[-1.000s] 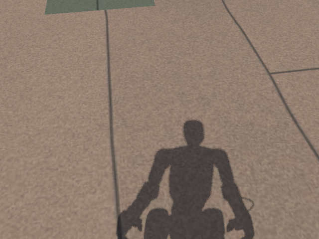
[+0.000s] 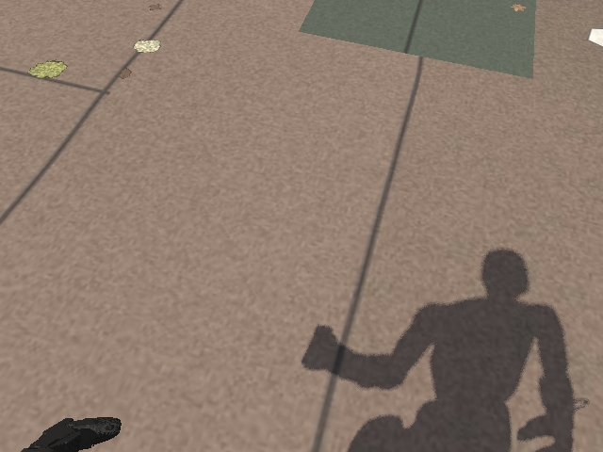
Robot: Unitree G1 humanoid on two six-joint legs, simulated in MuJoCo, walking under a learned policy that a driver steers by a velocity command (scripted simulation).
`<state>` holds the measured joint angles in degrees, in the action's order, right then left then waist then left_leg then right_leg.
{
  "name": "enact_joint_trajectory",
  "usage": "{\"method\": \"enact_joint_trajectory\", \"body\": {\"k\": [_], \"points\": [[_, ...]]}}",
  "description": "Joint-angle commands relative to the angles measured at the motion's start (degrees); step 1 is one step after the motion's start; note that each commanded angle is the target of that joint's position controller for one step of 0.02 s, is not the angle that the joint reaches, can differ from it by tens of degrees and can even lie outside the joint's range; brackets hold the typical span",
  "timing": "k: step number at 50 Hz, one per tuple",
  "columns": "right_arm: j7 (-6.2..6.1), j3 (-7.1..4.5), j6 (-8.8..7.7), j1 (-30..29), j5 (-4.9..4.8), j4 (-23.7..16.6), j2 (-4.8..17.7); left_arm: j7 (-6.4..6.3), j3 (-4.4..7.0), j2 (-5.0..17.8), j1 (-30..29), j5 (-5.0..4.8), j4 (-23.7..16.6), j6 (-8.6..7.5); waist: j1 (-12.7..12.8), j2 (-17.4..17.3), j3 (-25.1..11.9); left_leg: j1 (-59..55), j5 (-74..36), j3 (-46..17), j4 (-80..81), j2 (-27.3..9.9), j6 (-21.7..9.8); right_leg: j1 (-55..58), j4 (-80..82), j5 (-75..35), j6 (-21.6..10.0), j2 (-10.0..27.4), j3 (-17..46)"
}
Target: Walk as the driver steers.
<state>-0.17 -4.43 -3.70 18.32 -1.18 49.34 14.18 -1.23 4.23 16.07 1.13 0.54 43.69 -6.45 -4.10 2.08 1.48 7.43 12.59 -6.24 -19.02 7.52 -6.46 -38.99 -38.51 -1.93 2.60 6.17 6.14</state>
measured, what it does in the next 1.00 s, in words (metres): walks ahead: right foot, then left foot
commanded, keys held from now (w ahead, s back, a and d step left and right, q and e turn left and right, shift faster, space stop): w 0.72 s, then w+e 0.28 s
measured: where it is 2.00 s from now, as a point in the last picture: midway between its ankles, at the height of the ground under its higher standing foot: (267, 323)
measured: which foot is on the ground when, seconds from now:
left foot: down 0.00-0.20, up 0.22-0.66, down 0.68-1.00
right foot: up 0.00-0.16, down 0.18-0.68, up 0.70-1.00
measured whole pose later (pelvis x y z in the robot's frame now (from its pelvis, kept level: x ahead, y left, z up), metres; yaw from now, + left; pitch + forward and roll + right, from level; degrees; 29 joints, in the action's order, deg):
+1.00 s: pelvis +0.56 +0.04 +0.00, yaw -1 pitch +1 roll +2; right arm 0.4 -3.5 -5.9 18.3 0.9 50.7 14.8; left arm 0.4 3.7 17.0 10.9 -1.2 45.3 -2.9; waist -2.9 3.0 -0.1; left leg 3.0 11.8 7.9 -13.2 2.8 -3.0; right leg -41.4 -50.2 0.6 0.0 6.0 5.0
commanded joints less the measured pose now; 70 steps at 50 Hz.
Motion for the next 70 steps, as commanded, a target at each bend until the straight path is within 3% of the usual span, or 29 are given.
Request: {"method": "enact_joint_trajectory", "body": {"k": [1,5,8,9,10,11,12,14,18,24,29,31,33,34,35,36,37,39,44,53,56,58,59,60,61,62,63,65,70], "points": [[-0.58,-1.61,-0.51,2.2,-0.25,-2.4,8.1,1.18,-0.22,2.2,-5.9,-0.50,-4.8,-1.12,-1.3,-6.8,-0.4,4.5,-9.8,-9.1,5.0,-12.5,-5.7,7.5,7.3,-7.3,-0.5,-3.9,-4.0],[-0.96,-1.38,0.19,6.0,0.21,-1.0,8.2,2.75,-0.20,4.1,-8.8,-0.70,-6.9,-2.25,-1.8,-7.5,-0.4,-6.4,-15.7,-13.8,-1.2,-16.9,-5.7,4.9,11.5,0.5,-3.0,-4.9,-4.1],[-0.90,-1.36,0.55,3.5,0.50,-1.9,8.8,2.52,1.21,7.5,2.6,-0.47,-4.5,-2.83,4.8,-9.2,-6.2,-7.5,-36.5,-12.1,-11.9,-14.8,-3.5,21.2,14.6,3.1,-7.6,-6.8,-6.1],[-0.61,-0.62,0.28,1.2,1.10,-3.5,7.6,2.14,2.01,10.2,13.0,0.41,-2.9,-2.85,9.8,-7.0,-14.5,0.5,-32.6,-9.5,-25.0,-12.1,-1.7,37.9,10.9,-0.7,-11.9,0.3,0.5],[-0.27,0.66,-0.61,9.4,0.13,-2.9,3.4,2.05,3.54,14.6,22.2,0.78,-0.6,-2.12,9.4,7.0,-24.6,21.7,-10.0,-3.3,-46.9,-3.4,3.4,62.0,11.3,6.3,-21.6,13.0,22.5],[-0.07,0.81,-1.21,10.2,-0.44,-2.4,5.1,2.55,2.60,10.3,23.9,-0.84,1.1,-1.48,9.7,12.5,-24.5,32.1,19.8,-4.6,-54.7,-2.3,3.9,64.3,19.2,16.8,-22.8,17.5,36.7],[0.05,-0.29,-1.40,4.1,-1.22,-3.6,9.6,2.36,1.48,6.8,19.8,-1.64,0.3,-1.06,9.9,6.4,-13.5,37.5,16.9,-5.2,-58.4,-5.8,3.5,56.3,20.9,24.1,-19.7,15.5,31.1],[0.06,-0.18,-1.48,-3.5,0.10,-5.8,8.4,2.40,0.29,4.3,12.3,-0.71,-0.8,-0.24,6.8,-1.1,-2.0,36.2,8.7,-0.6,-52.6,-10.6,3.7,38.9,25.2,17.6,-17.0,10.4,18.7],[-0.06,0.24,-0.58,-1.4,0.63,-5.5,4.5,2.70,0.07,4.4,11.5,-0.48,0.2,-0.77,3.3,2.7,-1.4,29.7,4.0,1.9,-42.6,-14.1,5.0,29.5,29.7,4.7,-16.6,6.1,8.4],[0.57,1.52,-1.28,-13.3,0.97,-8.8,2.8,1.68,1.03,8.1,16.1,-1.47,2.3,0.17,6.7,1.6,-0.3,26.2,-14.3,5.1,-19.4,-12.7,6.6,28.6,31.0,-0.8,-14.4,3.2,-1.0],[1.79,1.39,-1.76,-20.3,0.15,-11.7,4.5,1.50,1.22,9.1,20.9,-2.13,4.8,1.35,8.3,2.3,1.1,26.1,-13.2,5.0,-11.7,-11.0,5.0,36.4,27.8,-0.1,-13.2,7.1,0.5],[2.20,0.92,-2.08,-19.2,0.15,-11.9,5.9,1.24,1.48,10.0,20.7,-2.12,5.2,2.04,6.6,3.0,0.3,23.0,-9.1,5.5,-9.7,-10.2,3.5,39.3,24.7,-4.3,-12.1,8.4,1.0],[1.84,-1.00,-2.21,-8.3,0.52,-8.7,9.4,0.99,1.08,9.4,19.6,-1.95,4.9,2.60,0.6,2.2,-6.4,6.5,-8.6,7.9,-7.2,-7.8,0.8,37.5,11.4,-18.3,-9.7,4.8,-2.6],[1.27,-2.32,-2.14,2.2,1.21,-6.6,13.5,0.83,-0.07,7.0,19.3,-0.89,3.5,2.49,-3.5,-1.8,-14.5,-10.1,-11.1,-0.5,-9.8,-15.9,-2.9,27.8,-4.4,-9.8,-7.4,1.8,-5.4],[1.20,-3.55,-1.55,7.1,1.46,-5.3,18.7,1.11,-2.00,0.9,25.8,-0.74,2.3,1.30,-1.3,-16.3,-21.8,-30.3,-1.6,-25.7,-6.0,-29.0,-11.8,4.1,-25.8,20.1,-3.4,-7.8,-7.7],[1.36,-2.16,-1.31,8.0,0.62,-5.2,13.6,1.34,-1.20,4.7,23.8,-1.56,3.1,0.20,-2.9,-15.4,-22.8,-30.2,5.0,-34.7,-0.2,-29.9,-12.2,-3.3,-33.7,35.3,-3.7,-7.2,-0.4],[1.26,-1.23,-1.33,3.9,0.57,-5.7,11.1,1.65,-0.23,8.2,19.3,-3.03,1.6,-0.31,-2.5,-11.8,-14.0,-23.2,5.5,-26.3,0.8,-28.4,-9.6,-7.6,-36.0,31.7,-4.5,-4.3,0.1],[1.37,-0.18,-1.53,-3.7,1.32,-6.7,7.7,1.35,-0.13,7.3,14.7,-2.21,0.8,0.21,0.8,-6.0,-5.5,-7.9,-1.1,-14.3,4.5,-24.2,-7.1,-4.1,-30.5,22.9,-4.5,0.1,-1.7],[1.23,-0.50,-3.47,-6.2,2.14,-4.7,7.5,0.95,-0.01,4.1,16.3,-2.01,0.9,3.43,4.9,-6.3,-1.4,2.9,-11.0,-1.1,11.7,-22.0,-6.5,0.4,-24.2,13.2,-2.7,1.9,0.6],[-0.31,-0.38,-1.77,0.3,0.81,0.4,9.4,3.15,-1.58,0.1,1.0,-0.41,-5.3,2.34,0.2,-3.2,3.3,-2.4,-29.0,11.0,8.7,-19.8,-3.4,2.7,2.9,-3.3,-3.6,-1.6,-6.5],[-0.29,-0.64,-0.04,1.6,-0.03,1.9,11.4,3.95,-1.09,2.1,1.1,-0.21,-6.3,1.60,1.5,-6.2,0.8,-8.7,-38.8,7.9,1.5,-21.2,-2.5,5.9,7.6,2.3,-5.2,-4.1,-7.6],[-0.48,-0.84,0.54,-1.1,-0.50,1.9,12.4,3.51,0.42,5.7,9.9,0.40,-3.7,1.21,7.2,-6.7,-4.5,-9.7,-44.3,7.2,-8.5,-18.8,0.3,17.9,13.9,-2.3,-7.2,-6.8,-8.6],[-0.43,-0.29,0.13,0.2,0.24,1.5,10.7,2.74,1.69,9.9,15.2,1.02,-2.2,1.08,8.8,-4.3,-9.9,-3.8,-36.6,8.7,-17.6,-15.3,3.0,31.1,12.4,-23.3,-9.1,-2.7,-6.1],[0.17,1.40,-0.90,3.7,1.82,0.3,5.7,1.67,2.22,13.9,20.7,3.04,-2.0,1.75,8.9,5.3,-19.7,15.2,-6.8,9.9,-37.2,-9.5,6.9,54.5,4.7,-50.9,-16.9,12.7,7.9],[0.50,2.25,-1.03,8.9,0.61,1.9,3.7,1.44,1.30,11.5,20.9,2.06,-2.6,2.68,8.4,12.3,-31.1,22.8,30.2,2.7,-52.4,-4.4,9.0,62.7,6.0,-57.1,-24.8,22.7,19.9],[0.52,0.08,-0.49,5.6,-1.06,1.6,10.5,1.37,1.15,10.1,19.2,0.92,-3.8,3.74,10.1,6.1,-29.8,24.5,29.9,-1.8,-56.5,-7.3,8.9,56.7,8.6,-45.9,-22.9,19.4,15.0],[0.16,-0.21,0.36,0.8,-1.86,-0.2,10.3,1.07,0.73,8.6,14.3,0.24,-4.2,4.20,8.4,4.8,-21.4,29.4,26.6,0.9,-55.8,-9.6,8.8,49.7,11.3,-32.9,-20.1,16.6,9.6],[-1.37,-0.41,3.42,0.1,-0.54,0.3,7.8,0.89,-0.27,4.6,7.4,0.12,-3.7,4.15,4.3,3.5,-9.8,25.9,19.9,2.9,-49.0,-12.9,9.9,31.0,18.8,-12.2,-16.6,11.9,2.5],[-2.37,-0.63,6.59,1.2,0.63,-2.1,5.5,0.17,0.87,6.6,0.9,1.20,-3.1,3.83,1.1,5.6,-6.6,17.3,8.7,5.9,-39.8,-13.2,10.0,18.4,25.8,1.5,-16.6,11.6,-6.0]]}}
